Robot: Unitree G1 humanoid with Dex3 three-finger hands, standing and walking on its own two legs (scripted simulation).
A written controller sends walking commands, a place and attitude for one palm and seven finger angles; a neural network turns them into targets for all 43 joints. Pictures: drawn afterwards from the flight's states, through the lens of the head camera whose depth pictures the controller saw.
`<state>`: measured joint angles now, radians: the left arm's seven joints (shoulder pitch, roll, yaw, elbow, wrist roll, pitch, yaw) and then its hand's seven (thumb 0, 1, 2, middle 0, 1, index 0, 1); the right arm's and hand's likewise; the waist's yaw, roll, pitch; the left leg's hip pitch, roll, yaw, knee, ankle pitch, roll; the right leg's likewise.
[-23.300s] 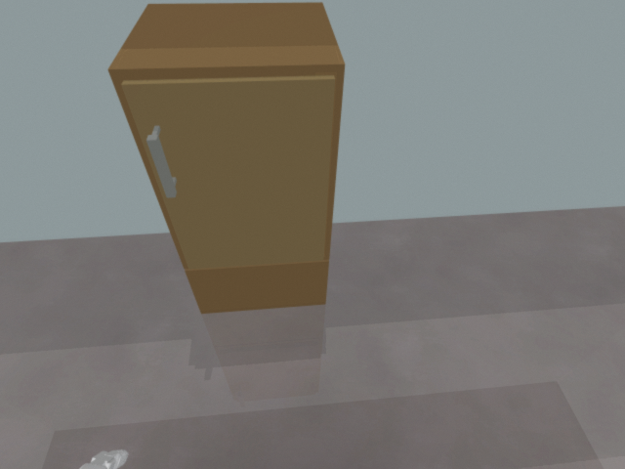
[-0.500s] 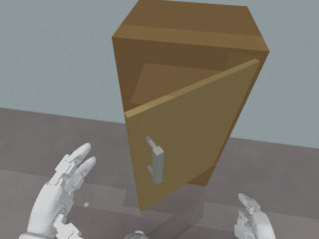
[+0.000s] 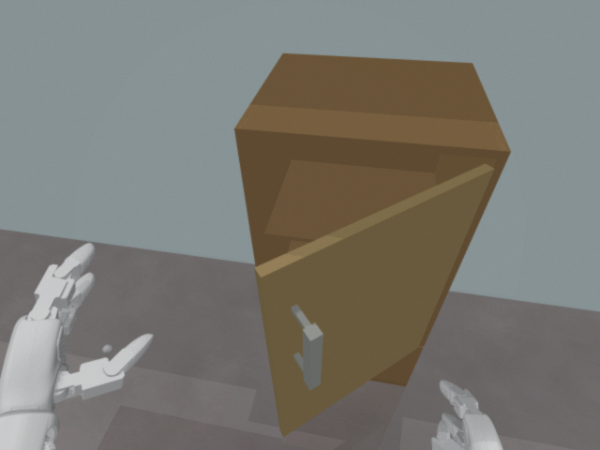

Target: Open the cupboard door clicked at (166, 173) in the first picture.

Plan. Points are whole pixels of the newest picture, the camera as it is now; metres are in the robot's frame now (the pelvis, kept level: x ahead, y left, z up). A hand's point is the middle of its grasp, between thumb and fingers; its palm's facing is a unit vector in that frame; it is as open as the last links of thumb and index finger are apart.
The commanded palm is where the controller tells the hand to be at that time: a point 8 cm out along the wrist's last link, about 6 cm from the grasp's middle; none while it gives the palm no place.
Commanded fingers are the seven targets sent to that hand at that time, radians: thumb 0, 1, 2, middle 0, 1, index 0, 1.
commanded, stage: draw the hand back to the body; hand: left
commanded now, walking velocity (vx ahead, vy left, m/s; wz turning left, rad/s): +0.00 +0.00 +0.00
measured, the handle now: (305, 348) +0.29 +0.03 -0.03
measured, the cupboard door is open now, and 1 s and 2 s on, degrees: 42 42 42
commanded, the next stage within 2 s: step back with the hand held close in 0.58 s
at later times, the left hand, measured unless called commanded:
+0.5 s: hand (93, 332) +0.19 +0.23 +0.16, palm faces +0.40 -0.83 -0.39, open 7.5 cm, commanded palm +0.14 +0.27 +0.19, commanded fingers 0.00 0.90 0.90 -0.20 -0.30 -0.20 -0.30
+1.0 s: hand (100, 324) +0.19 +0.22 +0.17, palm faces +0.32 -0.81 -0.49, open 7.4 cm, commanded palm +0.13 +0.27 +0.19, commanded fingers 0.00 0.90 0.90 -0.20 -0.30 -0.20 -0.30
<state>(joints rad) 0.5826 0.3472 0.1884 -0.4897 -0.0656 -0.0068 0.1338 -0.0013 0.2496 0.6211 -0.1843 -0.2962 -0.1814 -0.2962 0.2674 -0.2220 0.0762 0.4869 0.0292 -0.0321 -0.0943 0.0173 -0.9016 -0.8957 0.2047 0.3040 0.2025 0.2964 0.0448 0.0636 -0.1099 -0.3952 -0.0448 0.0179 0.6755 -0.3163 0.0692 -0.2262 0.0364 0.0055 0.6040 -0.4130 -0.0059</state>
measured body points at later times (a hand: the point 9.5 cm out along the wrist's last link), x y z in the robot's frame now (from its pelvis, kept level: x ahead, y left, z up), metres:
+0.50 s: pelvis +0.00 -0.03 +0.02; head -0.02 -0.04 +0.46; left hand +0.16 +0.27 +0.18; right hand +0.18 -0.25 -0.06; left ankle +0.02 +0.07 -0.72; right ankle -0.06 -0.12 -0.72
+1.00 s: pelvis -0.02 -0.03 +0.02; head -0.01 -0.05 +0.47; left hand +0.17 +0.26 +0.20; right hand +0.16 -0.28 -0.07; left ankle +0.02 +0.07 -0.72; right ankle -0.06 -0.12 -0.72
